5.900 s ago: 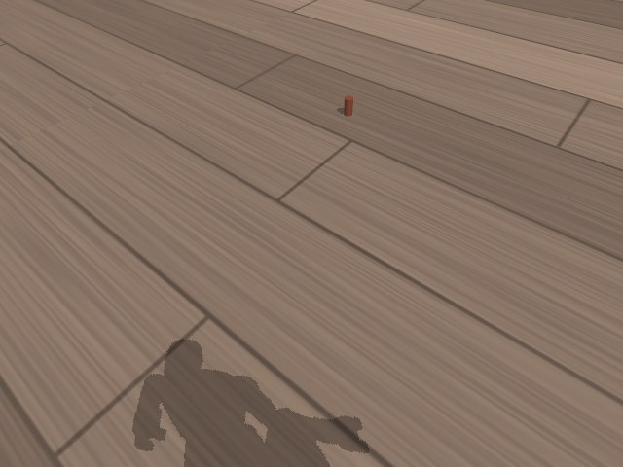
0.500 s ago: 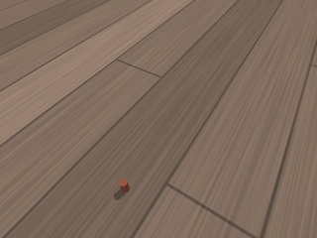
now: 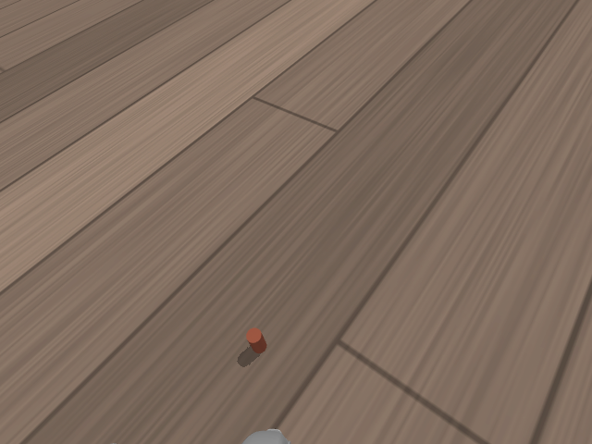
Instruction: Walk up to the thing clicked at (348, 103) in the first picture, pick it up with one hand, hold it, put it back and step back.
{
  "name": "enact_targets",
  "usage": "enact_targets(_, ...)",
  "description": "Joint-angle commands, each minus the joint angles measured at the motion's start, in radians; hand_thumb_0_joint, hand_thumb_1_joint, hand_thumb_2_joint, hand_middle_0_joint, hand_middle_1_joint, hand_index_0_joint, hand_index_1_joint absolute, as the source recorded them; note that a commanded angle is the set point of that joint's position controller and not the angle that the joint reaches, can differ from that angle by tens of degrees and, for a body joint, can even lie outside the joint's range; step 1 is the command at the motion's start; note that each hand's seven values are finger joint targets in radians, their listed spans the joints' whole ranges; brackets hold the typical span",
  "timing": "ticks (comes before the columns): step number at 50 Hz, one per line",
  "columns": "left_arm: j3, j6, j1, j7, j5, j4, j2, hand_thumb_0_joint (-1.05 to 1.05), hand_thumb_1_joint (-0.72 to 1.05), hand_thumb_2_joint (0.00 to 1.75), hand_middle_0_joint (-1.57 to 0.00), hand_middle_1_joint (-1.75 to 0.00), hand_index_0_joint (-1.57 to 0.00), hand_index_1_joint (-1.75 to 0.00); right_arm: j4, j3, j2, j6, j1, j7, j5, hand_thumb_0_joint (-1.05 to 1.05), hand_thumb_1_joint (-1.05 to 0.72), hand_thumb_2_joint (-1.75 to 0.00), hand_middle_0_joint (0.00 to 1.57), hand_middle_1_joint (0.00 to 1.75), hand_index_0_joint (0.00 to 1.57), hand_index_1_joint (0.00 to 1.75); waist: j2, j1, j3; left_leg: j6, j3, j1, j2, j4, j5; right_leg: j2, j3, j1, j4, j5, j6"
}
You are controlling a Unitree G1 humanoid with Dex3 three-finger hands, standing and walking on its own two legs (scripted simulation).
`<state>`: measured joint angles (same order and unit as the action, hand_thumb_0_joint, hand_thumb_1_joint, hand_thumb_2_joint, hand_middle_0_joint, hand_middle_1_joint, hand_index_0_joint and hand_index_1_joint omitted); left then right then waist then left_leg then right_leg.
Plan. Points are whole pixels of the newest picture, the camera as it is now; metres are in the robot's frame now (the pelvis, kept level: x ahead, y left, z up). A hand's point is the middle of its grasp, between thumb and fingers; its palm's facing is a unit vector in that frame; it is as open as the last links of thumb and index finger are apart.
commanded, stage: walk up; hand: left
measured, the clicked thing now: (256, 340) +0.50 +0.26 -0.70
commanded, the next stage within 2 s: stand in 1.60 s
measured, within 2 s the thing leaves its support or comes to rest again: neither
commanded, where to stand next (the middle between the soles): +0.11 +0.01 m, yaw +2 degrees
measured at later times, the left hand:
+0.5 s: hand out of the picture +0.09 +0.29 -0.14, palm faces +0.04 -0.93 -0.36, open 7.4 cm
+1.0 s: hand out of the picture +0.09 +0.27 -0.13, palm faces +0.06 -0.94 -0.33, open 7.4 cm
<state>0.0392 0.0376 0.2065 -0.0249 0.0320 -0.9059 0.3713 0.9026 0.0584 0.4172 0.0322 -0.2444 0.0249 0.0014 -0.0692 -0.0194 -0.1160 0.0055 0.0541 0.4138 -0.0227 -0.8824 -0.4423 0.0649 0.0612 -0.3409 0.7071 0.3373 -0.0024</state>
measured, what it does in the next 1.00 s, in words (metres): steps on the spot: left foot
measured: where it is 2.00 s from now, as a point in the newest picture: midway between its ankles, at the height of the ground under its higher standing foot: outside the picture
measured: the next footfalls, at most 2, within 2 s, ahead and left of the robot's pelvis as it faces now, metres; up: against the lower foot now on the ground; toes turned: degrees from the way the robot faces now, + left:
left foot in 0.06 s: +0.06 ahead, +0.16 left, +0.00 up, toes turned +1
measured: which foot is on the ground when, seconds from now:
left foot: up 0.00-0.04, down 0.06-1.00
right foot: down 0.00-1.00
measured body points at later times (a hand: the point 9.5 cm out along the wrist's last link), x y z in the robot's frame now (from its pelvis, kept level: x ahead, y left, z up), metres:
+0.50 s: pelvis +0.01 +0.02 +0.01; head +0.03 +0.02 +0.46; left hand +0.09 +0.33 -0.12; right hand +0.15 -0.26 -0.11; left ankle +0.02 +0.16 -0.72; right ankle +0.02 -0.13 -0.72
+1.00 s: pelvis +0.01 +0.01 +0.02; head +0.02 +0.02 +0.47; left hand +0.08 +0.32 -0.11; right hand +0.09 -0.29 -0.11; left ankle +0.02 +0.16 -0.72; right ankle +0.02 -0.13 -0.72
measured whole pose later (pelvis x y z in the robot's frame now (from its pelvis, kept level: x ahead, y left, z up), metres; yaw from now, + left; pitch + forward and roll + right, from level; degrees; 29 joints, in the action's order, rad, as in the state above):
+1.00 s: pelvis +0.01 +0.01 +0.02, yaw +4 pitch -2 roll +0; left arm 0.03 0.00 0.03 0.01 0.01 -1.17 0.34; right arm 1.16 0.01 0.36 0.00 -0.10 0.02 0.00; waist -0.01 0.01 -0.07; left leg 0.03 0.07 0.20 -0.02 -0.42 -0.19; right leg 0.05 0.06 -0.15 0.40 0.21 0.03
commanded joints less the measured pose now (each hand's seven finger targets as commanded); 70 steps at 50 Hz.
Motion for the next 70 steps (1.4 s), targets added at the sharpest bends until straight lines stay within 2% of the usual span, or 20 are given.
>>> enact_targets(1,0.078,0.008,-0.051,-0.009,-0.018,0.058,0.294,0.00,0.90,0.90,-0.20,-0.30,-0.20,-0.30,-0.024,0.041,0.145,-0.044,-0.051,-0.020,0.000,0.00,-0.90,-0.90,0.20,0.30,0.20,0.30,0.269,0.018,0.147,-0.001,-0.117,-0.104,0.037,0.258,0.127,0.161,-0.145,0.083,-0.076,-0.449,-0.168)
enact_targets(2,0.069,0.000,-0.054,-0.007,-0.027,0.055,0.275,0.00,0.90,0.90,-0.20,-0.30,-0.20,-0.30,-0.011,0.041,0.147,-0.053,-0.057,-0.025,0.003,0.00,-0.90,-0.90,0.20,0.30,0.20,0.30,0.238,0.025,0.157,-0.006,-0.128,-0.162,0.049,0.338,0.208,0.144,-0.125,0.060,-0.015,-0.448,-0.144)
enact_targets(3,0.057,-0.006,-0.063,-0.006,-0.029,0.058,0.243,0.00,0.90,0.90,-0.20,-0.30,-0.20,-0.30,0.000,0.049,0.164,-0.063,-0.068,-0.032,0.010,0.00,-0.90,-0.90,0.20,0.30,0.20,0.30,0.186,0.039,0.190,-0.027,-0.064,-0.219,0.017,0.378,0.284,0.131,-0.111,0.030,0.066,-0.417,-0.111)
enact_targets(4,0.043,-0.010,-0.046,-0.006,-0.037,0.061,0.192,0.00,0.90,0.90,-0.20,-0.30,-0.20,-0.30,-0.009,0.059,0.222,-0.073,-0.049,-0.039,0.020,0.00,-0.90,-0.90,0.20,0.30,0.20,0.30,0.031,0.025,0.218,-0.069,0.127,-0.270,-0.107,0.403,0.425,0.071,-0.062,-0.047,0.178,-0.292,-0.059)
enact_targets(5,0.036,-0.017,-0.040,-0.009,-0.050,0.051,0.173,0.00,0.90,0.90,-0.20,-0.30,-0.20,-0.30,-0.030,0.062,0.292,-0.076,0.020,-0.037,0.014,0.00,-0.90,-0.90,0.20,0.30,0.20,0.30,-0.093,0.008,0.211,-0.186,0.384,-0.249,-0.268,0.426,0.453,-0.033,-0.023,-0.124,0.185,-0.023,-0.014)
enact_targets(6,0.050,-0.021,-0.067,-0.016,-0.040,0.012,0.229,0.00,0.90,0.90,-0.20,-0.30,-0.20,-0.30,-0.026,0.061,0.296,-0.073,0.066,-0.034,0.004,0.00,-0.90,-0.90,0.20,0.30,0.20,0.30,-0.110,0.019,0.184,-0.259,0.418,-0.138,-0.309,0.422,0.445,-0.007,-0.073,-0.032,0.190,0.186,-0.017)
enact_targets(7,0.048,-0.016,-0.054,-0.013,-0.041,-0.007,0.234,0.00,0.90,0.90,-0.20,-0.30,-0.20,-0.30,-0.028,0.048,0.258,-0.070,0.114,-0.035,0.002,0.00,-0.90,-0.90,0.20,0.30,0.20,0.30,-0.083,-0.012,0.169,-0.242,0.333,-0.079,-0.270,0.397,0.463,0.001,-0.082,0.039,0.126,0.131,-0.023)
enact_targets(8,0.045,-0.010,-0.056,-0.008,-0.040,-0.014,0.224,0.00,0.90,0.90,-0.20,-0.30,-0.20,-0.30,-0.030,0.037,0.231,-0.065,0.131,-0.035,0.005,0.00,-0.90,-0.90,0.20,0.30,0.20,0.30,-0.075,-0.011,0.173,-0.188,0.188,-0.120,-0.188,0.352,0.511,-0.009,-0.066,0.041,0.017,0.104,-0.027)
enact_targets(9,0.042,-0.003,-0.043,-0.004,-0.040,-0.024,0.216,0.00,0.90,0.90,-0.20,-0.30,-0.20,-0.30,-0.024,0.024,0.200,-0.065,0.131,-0.038,-0.004,0.00,-0.90,-0.90,0.20,0.30,0.20,0.30,-0.048,-0.015,0.207,-0.125,0.097,-0.167,-0.133,0.292,0.576,0.010,-0.069,0.058,-0.033,-0.137,-0.028)
enact_targets(11,0.040,0.003,-0.054,-0.006,-0.042,-0.048,0.234,0.00,0.90,0.90,-0.20,-0.30,-0.20,-0.30,0.001,0.013,0.178,-0.068,0.126,-0.040,-0.019,0.00,-0.90,-0.90,0.20,0.30,0.20,0.30,-0.052,-0.006,0.225,-0.064,0.058,-0.123,-0.090,0.241,0.602,0.045,-0.093,0.169,-0.079,-0.406,-0.039)
enact_targets(13,0.038,0.007,-0.105,-0.009,-0.037,-0.054,0.260,0.00,0.90,0.90,-0.20,-0.30,-0.20,-0.30,0.028,0.007,0.162,-0.067,0.095,-0.041,-0.022,0.00,-0.90,-0.90,0.20,0.30,0.20,0.30,-0.015,0.022,0.253,-0.048,0.048,-0.146,-0.071,0.257,0.548,0.095,-0.142,0.183,-0.076,-0.478,-0.074)
enact_targets(14,0.031,0.002,-0.148,-0.007,-0.040,-0.052,0.249,0.00,0.90,0.90,-0.20,-0.30,-0.20,-0.30,0.050,0.007,0.168,-0.065,0.086,-0.044,-0.013,0.00,-0.90,-0.90,0.20,0.30,0.20,0.30,-0.006,0.036,0.241,-0.057,0.064,-0.172,-0.082,0.305,0.512,0.083,-0.129,0.142,-0.062,-0.432,-0.061)
enact_targets(17,0.010,-0.009,-0.145,-0.001,-0.041,-0.094,0.208,0.00,0.90,0.90,-0.20,-0.30,-0.20,-0.30,0.065,0.003,0.194,-0.067,0.194,-0.041,-0.010,0.00,-0.90,-0.90,0.20,0.30,0.20,0.30,-0.037,0.004,0.178,-0.088,0.144,-0.130,-0.139,0.391,0.454,0.021,-0.070,0.138,-0.100,-0.241,-0.019)
enact_targets(23,0.008,0.000,-0.195,0.009,-0.036,-0.147,0.215,0.00,0.90,0.90,-0.20,-0.30,-0.20,-0.30,0.114,-0.011,0.174,-0.065,0.233,-0.032,-0.010,0.00,-0.90,-0.90,0.20,0.30,0.20,0.30,0.020,0.019,0.183,-0.052,0.088,-0.166,-0.100,0.442,0.358,0.054,-0.087,0.179,-0.208,-0.245,-0.022)
enact_targets(33,0.017,0.001,-0.254,0.022,-0.023,-0.184,0.216,0.00,0.90,0.90,-0.20,-0.30,-0.20,-0.30,0.162,-0.016,0.149,-0.052,0.267,-0.015,-0.002,0.00,-0.90,-0.90,0.20,0.30,0.20,0.30,0.106,0.025,0.145,-0.024,0.056,-0.216,-0.063,0.497,0.226,0.084,-0.125,0.147,-0.388,-0.070,-0.020)
enact_targets(38,0.025,-0.002,-0.260,0.024,-0.020,-0.194,0.208,0.00,0.90,0.90,-0.20,-0.30,-0.20,-0.30,0.178,-0.013,0.136,-0.052,0.253,-0.013,0.002,0.00,-0.90,-0.90,0.20,0.30,0.20,0.30,0.114,0.022,0.151,-0.015,0.054,-0.218,-0.063,0.523,0.258,0.084,-0.112,0.185,-0.407,-0.057,-0.014)
enact_targets(48,0.035,-0.008,-0.237,0.021,-0.021,-0.193,0.202,0.00,0.90,0.90,-0.20,-0.30,-0.20,-0.30,0.187,-0.016,0.147,-0.056,0.227,-0.020,0.004,0.00,-0.90,-0.90,0.20,0.30,0.20,0.30,0.057,0.012,0.172,-0.019,0.069,-0.181,-0.080,0.536,0.349,0.074,-0.080,0.276,-0.387,-0.171,-0.015)
enact_targets(53,0.034,-0.015,-0.238,0.021,-0.023,-0.193,0.195,0.00,0.90,0.90,-0.20,-0.30,-0.20,-0.30,0.188,-0.014,0.155,-0.057,0.218,-0.025,0.006,0.00,-0.90,-0.90,0.20,0.30,0.20,0.30,0.025,0.015,0.155,-0.019,0.087,-0.154,-0.085,0.562,0.320,0.064,-0.066,0.279,-0.372,-0.164,-0.015)
enact_targets(59,0.036,-0.012,-0.232,0.020,-0.024,-0.190,0.190,0.00,0.90,0.90,-0.20,-0.30,-0.20,-0.30,0.180,-0.014,0.146,-0.057,0.205,-0.026,0.001,0.00,-0.90,-0.90,0.20,0.30,0.20,0.30,0.049,0.018,0.182,-0.018,0.073,-0.186,-0.082,0.528,0.445,0.073,-0.061,0.301,-0.383,-0.227,-0.013)
enact_targets(70,0.035,-0.013,-0.235,0.018,-0.024,-0.179,0.187,0.00,0.90,0.90,-0.20,-0.30,-0.20,-0.30,0.162,-0.008,0.144,-0.050,0.225,-0.027,0.003,0.00,-0.90,-0.90,0.20,0.30,0.20,0.30,0.070,0.021,0.187,-0.020,0.065,-0.231,-0.075,0.509,0.499,0.076,-0.045,0.282,-0.379,-0.269,-0.006)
